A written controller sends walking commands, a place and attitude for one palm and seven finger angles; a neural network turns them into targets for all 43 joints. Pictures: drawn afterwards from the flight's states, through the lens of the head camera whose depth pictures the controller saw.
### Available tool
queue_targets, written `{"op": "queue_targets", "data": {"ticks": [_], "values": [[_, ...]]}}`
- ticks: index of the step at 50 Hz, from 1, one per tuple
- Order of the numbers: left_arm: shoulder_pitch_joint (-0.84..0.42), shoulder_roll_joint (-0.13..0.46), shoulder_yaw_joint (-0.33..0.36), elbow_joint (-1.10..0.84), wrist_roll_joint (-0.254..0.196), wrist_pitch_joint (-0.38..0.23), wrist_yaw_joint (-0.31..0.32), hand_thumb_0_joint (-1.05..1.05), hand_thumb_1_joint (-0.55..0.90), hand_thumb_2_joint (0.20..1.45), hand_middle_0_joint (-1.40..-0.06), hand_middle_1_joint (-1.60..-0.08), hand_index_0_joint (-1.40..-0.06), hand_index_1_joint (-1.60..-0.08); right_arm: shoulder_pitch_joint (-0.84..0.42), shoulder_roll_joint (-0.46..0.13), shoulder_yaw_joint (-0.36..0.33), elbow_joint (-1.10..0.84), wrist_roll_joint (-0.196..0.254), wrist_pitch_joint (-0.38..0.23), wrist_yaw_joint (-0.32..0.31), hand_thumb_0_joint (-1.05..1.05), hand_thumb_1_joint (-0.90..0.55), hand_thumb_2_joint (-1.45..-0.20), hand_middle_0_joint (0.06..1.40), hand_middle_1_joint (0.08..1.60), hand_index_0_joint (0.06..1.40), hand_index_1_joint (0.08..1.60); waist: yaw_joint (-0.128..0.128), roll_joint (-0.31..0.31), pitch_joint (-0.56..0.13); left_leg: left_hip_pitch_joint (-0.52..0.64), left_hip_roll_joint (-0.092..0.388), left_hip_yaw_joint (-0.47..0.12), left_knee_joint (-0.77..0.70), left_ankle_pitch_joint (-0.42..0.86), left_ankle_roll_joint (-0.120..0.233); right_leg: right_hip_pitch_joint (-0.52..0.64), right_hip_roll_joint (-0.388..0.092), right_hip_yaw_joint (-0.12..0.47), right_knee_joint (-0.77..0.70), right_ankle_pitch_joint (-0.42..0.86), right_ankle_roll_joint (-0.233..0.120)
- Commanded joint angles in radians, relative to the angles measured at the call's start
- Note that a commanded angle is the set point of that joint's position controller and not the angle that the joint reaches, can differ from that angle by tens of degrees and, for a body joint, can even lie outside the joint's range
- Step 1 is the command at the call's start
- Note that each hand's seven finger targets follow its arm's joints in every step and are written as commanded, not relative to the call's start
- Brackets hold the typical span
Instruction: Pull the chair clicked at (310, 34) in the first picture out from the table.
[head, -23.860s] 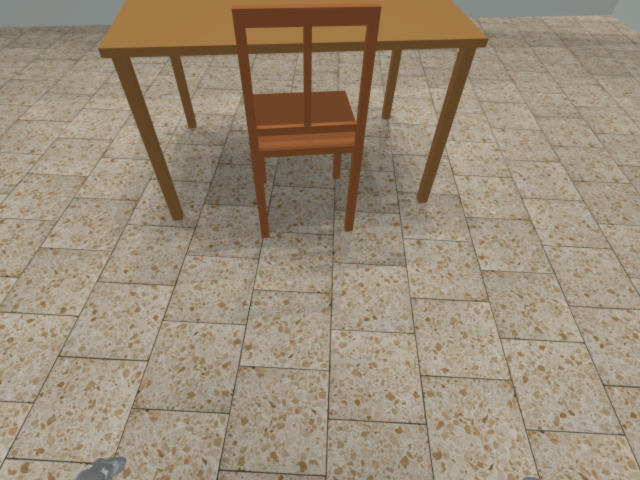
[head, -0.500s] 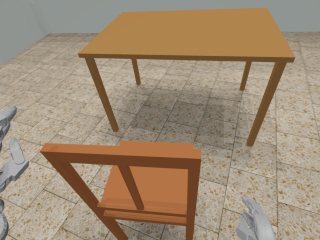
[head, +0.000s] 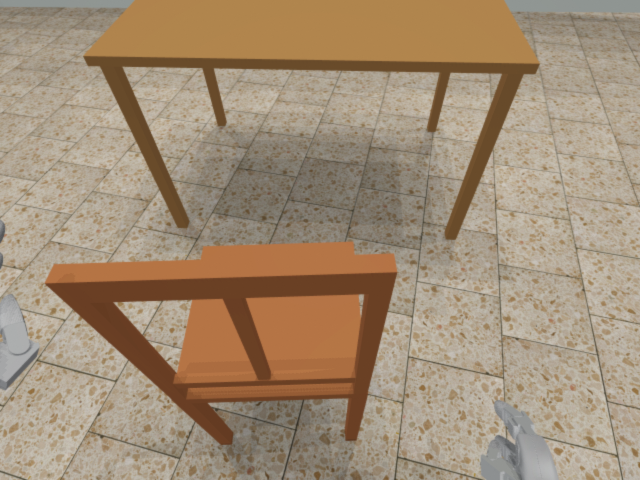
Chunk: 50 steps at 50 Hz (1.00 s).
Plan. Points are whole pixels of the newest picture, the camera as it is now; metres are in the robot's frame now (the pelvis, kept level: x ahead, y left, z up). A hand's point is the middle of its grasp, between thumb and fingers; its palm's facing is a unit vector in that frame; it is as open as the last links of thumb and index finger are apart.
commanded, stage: step back with the hand held close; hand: left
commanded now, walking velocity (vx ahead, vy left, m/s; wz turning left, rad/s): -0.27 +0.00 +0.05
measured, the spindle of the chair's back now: (251, 341) +0.32 +0.13 -0.09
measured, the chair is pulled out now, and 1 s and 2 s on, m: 0.64 0.64 0.64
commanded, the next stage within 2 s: stop stepping back and stand still in 1.42 s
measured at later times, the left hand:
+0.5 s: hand out of the picture +0.15 +0.27 +0.16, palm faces +0.48 -0.73 -0.49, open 7.4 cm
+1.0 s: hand out of the picture +0.14 +0.26 +0.17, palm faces +0.46 -0.73 -0.50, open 7.4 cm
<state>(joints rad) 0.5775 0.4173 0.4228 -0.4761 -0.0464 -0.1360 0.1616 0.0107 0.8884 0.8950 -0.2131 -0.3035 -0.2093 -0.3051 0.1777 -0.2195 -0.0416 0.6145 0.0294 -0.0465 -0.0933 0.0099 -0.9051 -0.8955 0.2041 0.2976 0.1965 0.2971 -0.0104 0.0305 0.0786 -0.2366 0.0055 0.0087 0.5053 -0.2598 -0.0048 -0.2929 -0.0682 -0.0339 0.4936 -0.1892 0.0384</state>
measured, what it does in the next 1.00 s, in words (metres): shifts its weight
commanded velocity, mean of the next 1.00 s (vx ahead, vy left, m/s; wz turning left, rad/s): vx -0.35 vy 0.00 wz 0.02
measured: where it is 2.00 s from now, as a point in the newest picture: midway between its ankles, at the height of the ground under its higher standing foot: outside the picture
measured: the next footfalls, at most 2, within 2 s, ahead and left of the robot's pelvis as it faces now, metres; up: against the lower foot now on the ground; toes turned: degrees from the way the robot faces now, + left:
left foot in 1.20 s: -0.04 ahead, +0.12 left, +0.00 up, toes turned +4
right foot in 1.50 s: -0.12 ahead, -0.18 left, +0.00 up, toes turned +0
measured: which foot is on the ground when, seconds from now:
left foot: down 0.00-1.00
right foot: down 0.00-1.00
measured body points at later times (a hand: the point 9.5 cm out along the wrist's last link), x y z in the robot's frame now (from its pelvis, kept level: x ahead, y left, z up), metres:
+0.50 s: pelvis -0.05 +0.00 -0.01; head -0.02 +0.01 +0.44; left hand +0.12 +0.31 +0.19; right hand +0.13 -0.24 -0.09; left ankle +0.01 +0.12 -0.74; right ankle +0.04 -0.14 -0.74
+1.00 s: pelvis -0.06 -0.01 -0.02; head -0.02 +0.00 +0.43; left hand +0.11 +0.29 +0.20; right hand +0.13 -0.23 -0.10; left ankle +0.01 +0.12 -0.74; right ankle +0.01 -0.14 -0.74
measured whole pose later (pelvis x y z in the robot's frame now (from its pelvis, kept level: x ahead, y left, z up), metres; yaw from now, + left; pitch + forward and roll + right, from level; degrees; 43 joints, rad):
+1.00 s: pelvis -0.06 -0.01 -0.02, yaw +2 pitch +1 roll -2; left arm 0.54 0.44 0.49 -0.57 -0.04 -0.27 0.16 0.01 0.89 0.90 -0.21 -0.30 -0.21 -0.30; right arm 0.15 -0.17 -0.02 0.65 -0.01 -0.17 -0.08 0.01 -0.90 -0.89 0.21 0.30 0.20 0.30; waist 0.01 0.00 0.08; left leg -0.46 0.04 -0.06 0.67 -0.23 -0.03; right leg -0.42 -0.01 -0.05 0.60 -0.20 0.01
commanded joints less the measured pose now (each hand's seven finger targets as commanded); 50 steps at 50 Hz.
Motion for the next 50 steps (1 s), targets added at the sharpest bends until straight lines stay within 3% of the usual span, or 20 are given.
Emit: {"op": "queue_targets", "data": {"ticks": [1, 4, 9, 14, 21, 23, 26, 31, 34, 36, 38, 39, 40, 42, 44, 45, 46, 48, 49, 50], "values": [[-0.006, 0.169, 0.139, -0.245, 0.001, -0.062, 0.038, 0.0, 0.9, 0.9, -0.2, -0.3, -0.2, -0.3, -0.1, -0.104, -0.027, -0.174, -0.002, -0.062, -0.011, 0.0, -0.9, -0.9, 0.2, 0.3, 0.2, 0.3, 0.029, 0.059, -0.202, -0.12, 0.14, -0.098, -0.105, 0.176, 0.039, 0.179, -0.034, 0.032, 0.023, 0.158, -0.034], [-0.024, 0.168, 0.138, -0.251, 0.0, -0.062, 0.043, 0.0, 0.9, 0.9, -0.2, -0.3, -0.2, -0.3, -0.088, -0.099, -0.021, -0.172, -0.002, -0.068, -0.014, 0.0, -0.9, -0.9, 0.2, 0.3, 0.2, 0.3, 0.027, 0.069, -0.177, -0.178, 0.13, -0.096, -0.104, 0.024, 0.039, 0.158, -0.034, 0.055, 0.007, 0.08, -0.038], [-0.079, 0.163, 0.121, -0.24, 0.006, -0.067, 0.047, 0.0, 0.9, 0.9, -0.2, -0.3, -0.2, -0.3, -0.06, -0.102, -0.015, -0.167, -0.012, -0.073, -0.015, 0.0, -0.9, -0.9, 0.2, 0.3, 0.2, 0.3, 0.015, -0.009, -0.129, -0.175, 0.076, -0.074, -0.045, -0.189, 0.029, 0.026, -0.068, 0.136, -0.124, -0.137, -0.06], [-0.102, 0.163, 0.117, -0.235, 0.013, -0.074, 0.053, 0.0, 0.9, 0.9, -0.2, -0.3, -0.2, -0.3, -0.061, -0.113, -0.005, -0.175, -0.016, -0.08, -0.016, 0.0, -0.9, -0.9, 0.2, 0.3, 0.2, 0.3, 0.015, 0.04, -0.102, -0.234, 0.101, -0.113, -0.11, -0.277, 0.041, 0.015, -0.037, 0.098, -0.116, -0.274, -0.044], [-0.063, 0.169, 0.14, -0.265, 0.015, -0.098, 0.052, 0.0, 0.9, 0.9, -0.2, -0.3, -0.2, -0.3, -0.066, -0.115, -0.012, -0.182, -0.013, -0.102, -0.009, 0.0, -0.9, -0.9, 0.2, 0.3, 0.2, 0.3, 0.024, 0.092, -0.148, -0.321, 0.137, -0.14, -0.146, -0.213, 0.057, 0.152, -0.007, 0.06, 0.009, -0.068, -0.032], [-0.055, 0.169, 0.152, -0.262, 0.017, -0.106, 0.054, 0.0, 0.9, 0.9, -0.2, -0.3, -0.2, -0.3, -0.066, -0.112, -0.015, -0.175, -0.012, -0.109, -0.011, 0.0, -0.9, -0.9, 0.2, 0.3, 0.2, 0.3, 0.023, 0.142, -0.14, -0.397, 0.158, -0.151, -0.169, -0.259, 0.068, 0.197, 0.001, 0.049, 0.067, -0.046, -0.03], [-0.061, 0.174, 0.166, -0.265, 0.021, -0.126, 0.05, 0.0, 0.9, 0.9, -0.2, -0.3, -0.2, -0.3, -0.054, -0.113, -0.022, -0.173, -0.013, -0.119, -0.006, 0.0, -0.9, -0.9, 0.2, 0.3, 0.2, 0.3, 0.025, 0.092, -0.139, -0.45, 0.144, -0.14, -0.118, -0.295, 0.067, 0.205, -0.009, 0.077, 0.076, -0.029, -0.037], [-0.059, 0.192, 0.169, -0.249, 0.012, -0.138, 0.056, 0.0, 0.9, 0.9, -0.2, -0.3, -0.2, -0.3, -0.036, -0.104, -0.029, -0.133, -0.027, -0.12, 0.005, 0.0, -0.9, -0.9, 0.2, 0.3, 0.2, 0.3, 0.015, -0.094, -0.168, -0.223, 0.038, -0.072, 0.108, -0.217, 0.018, -0.038, -0.138, 0.212, -0.164, -0.174, -0.117], [-0.046, 0.192, 0.168, -0.257, 0.009, -0.138, 0.06, 0.0, 0.9, 0.9, -0.2, -0.3, -0.2, -0.3, -0.051, -0.102, -0.027, -0.12, -0.03, -0.108, 0.007, 0.0, -0.9, -0.9, 0.2, 0.3, 0.2, 0.3, 0.012, -0.091, -0.2, -0.155, 0.046, -0.092, 0.1, -0.136, 0.02, -0.062, -0.143, 0.17, -0.158, -0.141, -0.121], [-0.03, 0.201, 0.186, -0.277, 0.01, -0.151, 0.06, 0.0, 0.9, 0.9, -0.2, -0.3, -0.2, -0.3, -0.062, -0.107, -0.03, -0.124, -0.029, -0.109, 0.002, 0.0, -0.9, -0.9, 0.2, 0.3, 0.2, 0.3, 0.016, -0.035, -0.199, -0.178, 0.085, -0.131, -0.008, -0.136, 0.033, -0.035, -0.089, 0.116, -0.106, -0.156, -0.093], [-0.008, 0.194, 0.192, -0.287, 0.012, -0.159, 0.058, 0.0, 0.9, 0.9, -0.2, -0.3, -0.2, -0.3, -0.073, -0.113, -0.027, -0.137, -0.024, -0.114, -0.007, 0.0, -0.9, -0.9, 0.2, 0.3, 0.2, 0.3, 0.014, 0.121, -0.187, -0.33, 0.162, -0.194, -0.159, -0.238, 0.062, 0.09, -0.004, 0.056, 0.032, -0.177, -0.049], [-0.015, 0.192, 0.208, -0.276, 0.021, -0.165, 0.057, 0.0, 0.9, 0.9, -0.2, -0.3, -0.2, -0.3, -0.085, -0.119, -0.028, -0.143, -0.022, -0.122, -0.012, 0.0, -0.9, -0.9, 0.2, 0.3, 0.2, 0.3, 0.015, 0.191, -0.173, -0.461, 0.213, -0.232, -0.225, -0.312, 0.091, 0.19, 0.039, 0.026, 0.147, -0.131, -0.029], [-0.025, 0.182, 0.203, -0.276, 0.023, -0.168, 0.054, 0.0, 0.9, 0.9, -0.2, -0.3, -0.2, -0.3, -0.08, -0.112, -0.03, -0.142, -0.02, -0.128, -0.015, 0.0, -0.9, -0.9, 0.2, 0.3, 0.2, 0.3, 0.016, 0.186, -0.169, -0.489, 0.23, -0.246, -0.213, -0.234, 0.102, 0.225, 0.05, 0.016, 0.197, -0.022, -0.027], [-0.007, 0.195, 0.204, -0.264, 0.013, -0.17, 0.044, 0.0, 0.9, 0.9, -0.2, -0.3, -0.2, -0.3, -0.073, -0.107, -0.037, -0.123, -0.018, -0.138, -0.015, 0.0, -0.9, -0.9, 0.2, 0.3, 0.2, 0.3, 0.019, 0.137, -0.21, -0.369, 0.207, -0.206, -0.118, 0.02, 0.086, 0.184, 0.028, 0.04, 0.174, 0.087, -0.035], [-0.01, 0.177, 0.187, -0.282, 0.006, -0.19, 0.032, 0.0, 0.9, 0.9, -0.2, -0.3, -0.2, -0.3, -0.06, -0.103, -0.03, -0.114, -0.032, -0.156, -0.011, 0.0, -0.9, -0.9, 0.2, 0.3, 0.2, 0.3, 0.019, 0.171, -0.177, -0.354, 0.217, -0.218, -0.111, 0.091, 0.093, 0.147, 0.027, 0.033, 0.158, 0.043, -0.043], [-0.021, 0.174, 0.178, -0.3, 0.008, -0.199, 0.027, 0.0, 0.9, 0.9, -0.2, -0.3, -0.2, -0.3, -0.049, -0.104, -0.03, -0.102, -0.039, -0.165, -0.008, 0.0, -0.9, -0.9, 0.2, 0.3, 0.2, 0.3, 0.015, 0.164, -0.211, -0.279, 0.21, -0.202, -0.074, 0.226, 0.087, 0.135, 0.024, 0.031, 0.137, 0.109, -0.045], [-0.024, 0.168, 0.172, -0.307, 0.002, -0.202, 0.021, 0.0, 0.9, 0.9, -0.2, -0.3, -0.2, -0.3, -0.051, -0.105, -0.034, -0.096, -0.04, -0.173, -0.004, 0.0, -0.9, -0.9, 0.2, 0.3, 0.2, 0.3, 0.019, 0.157, -0.243, -0.254, 0.211, -0.186, -0.055, 0.239, 0.079, 0.142, 0.02, 0.033, 0.147, 0.084, -0.051], [-0.007, 0.167, 0.173, -0.308, -0.007, -0.201, 0.017, 0.0, 0.9, 0.9, -0.2, -0.3, -0.2, -0.3, -0.049, -0.1, -0.036, -0.095, -0.036, -0.174, 0.0, 0.0, -0.9, -0.9, 0.2, 0.3, 0.2, 0.3, 0.023, 0.127, -0.254, -0.256, 0.189, -0.166, -0.008, 0.16, 0.07, 0.143, 0.003, 0.059, 0.108, 0.085, -0.066], [-0.024, 0.179, 0.18, -0.315, -0.004, -0.206, 0.015, 0.0, 0.9, 0.9, -0.2, -0.3, -0.2, -0.3, -0.057, -0.1, -0.038, -0.101, -0.034, -0.175, 0.002, 0.0, -0.9, -0.9, 0.2, 0.3, 0.2, 0.3, 0.022, 0.08, -0.241, -0.28, 0.148, -0.136, 0.046, 0.033, 0.056, 0.121, -0.028, 0.108, 0.06, 0.123, -0.083], [-0.035, 0.201, 0.197, -0.299, 0.0, -0.208, 0.019, 0.0, 0.9, 0.9, -0.2, -0.3, -0.2, -0.3, -0.046, -0.093, -0.043, -0.099, -0.034, -0.17, 0.002, 0.0, -0.9, -0.9, 0.2, 0.3, 0.2, 0.3, 0.015, -0.016, -0.237, -0.277, 0.068, -0.09, 0.138, -0.114, 0.024, 0.06, -0.098, 0.214, -0.047, 0.12, -0.114]]}}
